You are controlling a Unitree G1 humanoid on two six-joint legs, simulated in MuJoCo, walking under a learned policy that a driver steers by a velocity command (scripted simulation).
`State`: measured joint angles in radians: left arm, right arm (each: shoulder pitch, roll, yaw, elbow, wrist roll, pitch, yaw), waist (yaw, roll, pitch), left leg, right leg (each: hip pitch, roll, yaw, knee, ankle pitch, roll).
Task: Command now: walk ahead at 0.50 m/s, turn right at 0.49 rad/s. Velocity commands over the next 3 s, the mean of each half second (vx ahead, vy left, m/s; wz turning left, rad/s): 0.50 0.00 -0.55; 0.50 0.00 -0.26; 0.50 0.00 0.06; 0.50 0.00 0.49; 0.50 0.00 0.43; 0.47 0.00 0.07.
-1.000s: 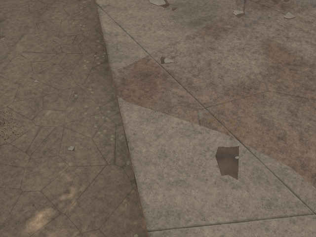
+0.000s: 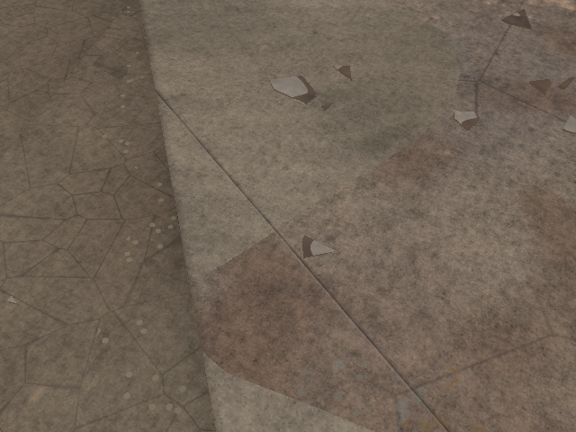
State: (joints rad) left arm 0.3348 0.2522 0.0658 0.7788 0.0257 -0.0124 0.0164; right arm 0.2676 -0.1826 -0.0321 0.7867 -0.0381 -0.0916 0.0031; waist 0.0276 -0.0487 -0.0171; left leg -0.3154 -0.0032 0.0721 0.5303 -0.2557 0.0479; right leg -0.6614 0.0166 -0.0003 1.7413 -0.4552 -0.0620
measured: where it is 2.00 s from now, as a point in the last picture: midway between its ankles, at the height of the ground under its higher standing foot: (421, 260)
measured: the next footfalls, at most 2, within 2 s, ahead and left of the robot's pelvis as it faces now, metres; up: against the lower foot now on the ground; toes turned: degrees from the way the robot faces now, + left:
right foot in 0.32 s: +0.30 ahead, -0.13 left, +0.07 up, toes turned -16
left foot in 0.86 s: +0.65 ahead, -0.11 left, +0.07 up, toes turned -23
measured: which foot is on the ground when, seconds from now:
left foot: down 0.00-0.32, up 0.34-0.84, down 0.86-1.00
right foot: up 0.00-0.30, down 0.32-0.86, up 0.88-1.00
